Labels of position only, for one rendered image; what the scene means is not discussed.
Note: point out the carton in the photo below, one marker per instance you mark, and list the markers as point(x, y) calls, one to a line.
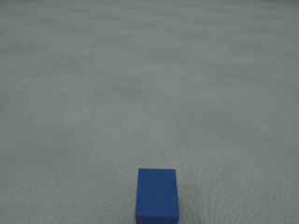
point(156, 197)

